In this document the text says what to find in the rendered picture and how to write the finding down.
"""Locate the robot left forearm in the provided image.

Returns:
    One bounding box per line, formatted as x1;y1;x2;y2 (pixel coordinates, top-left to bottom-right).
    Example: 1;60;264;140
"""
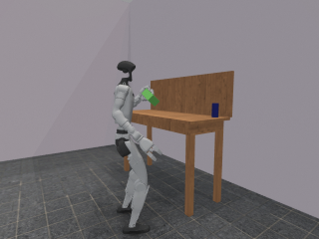
133;95;142;108

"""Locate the table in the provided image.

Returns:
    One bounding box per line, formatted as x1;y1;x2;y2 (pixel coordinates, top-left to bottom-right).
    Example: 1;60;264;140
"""
124;71;234;217

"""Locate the left robot hand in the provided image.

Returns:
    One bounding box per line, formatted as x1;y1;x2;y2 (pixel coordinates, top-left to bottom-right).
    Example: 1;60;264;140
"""
139;85;155;102

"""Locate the robot right forearm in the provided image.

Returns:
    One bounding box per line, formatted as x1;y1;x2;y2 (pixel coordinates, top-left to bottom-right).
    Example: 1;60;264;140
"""
114;111;144;142

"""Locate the sponge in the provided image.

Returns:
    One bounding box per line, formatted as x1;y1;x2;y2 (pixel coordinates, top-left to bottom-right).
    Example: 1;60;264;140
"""
142;89;160;106

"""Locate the robot right upper arm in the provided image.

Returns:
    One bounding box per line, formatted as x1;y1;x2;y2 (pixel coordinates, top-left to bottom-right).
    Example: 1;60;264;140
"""
112;85;130;120

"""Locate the right robot hand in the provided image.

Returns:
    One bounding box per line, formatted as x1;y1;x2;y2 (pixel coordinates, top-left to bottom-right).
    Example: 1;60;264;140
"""
139;137;162;161

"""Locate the robot right shin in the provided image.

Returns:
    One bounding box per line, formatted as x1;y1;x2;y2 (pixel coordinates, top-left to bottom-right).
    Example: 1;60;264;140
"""
130;182;150;228

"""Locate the robot torso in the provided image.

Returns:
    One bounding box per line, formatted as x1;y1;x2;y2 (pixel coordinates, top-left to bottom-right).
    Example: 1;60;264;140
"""
114;83;135;147

